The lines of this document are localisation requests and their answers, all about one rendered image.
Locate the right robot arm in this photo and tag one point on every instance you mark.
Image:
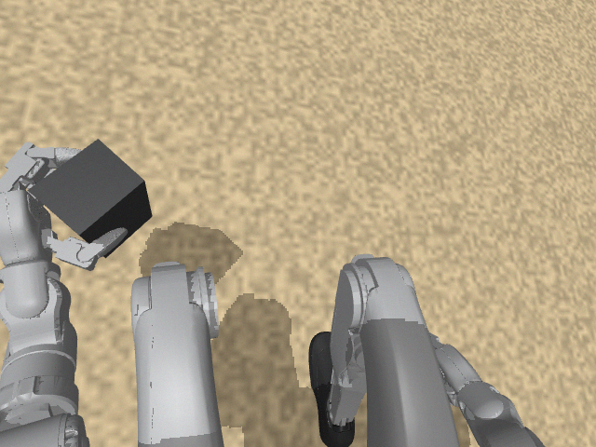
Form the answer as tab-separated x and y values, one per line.
493	418

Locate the right robot foot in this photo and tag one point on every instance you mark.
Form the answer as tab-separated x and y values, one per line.
320	368

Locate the carton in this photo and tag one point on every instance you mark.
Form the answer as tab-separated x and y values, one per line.
94	193

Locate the left robot arm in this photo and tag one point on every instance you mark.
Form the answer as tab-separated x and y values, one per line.
38	394

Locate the left robot hand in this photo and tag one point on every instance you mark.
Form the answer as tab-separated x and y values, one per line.
25	225

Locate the right robot hand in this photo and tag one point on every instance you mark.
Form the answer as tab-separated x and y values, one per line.
455	369

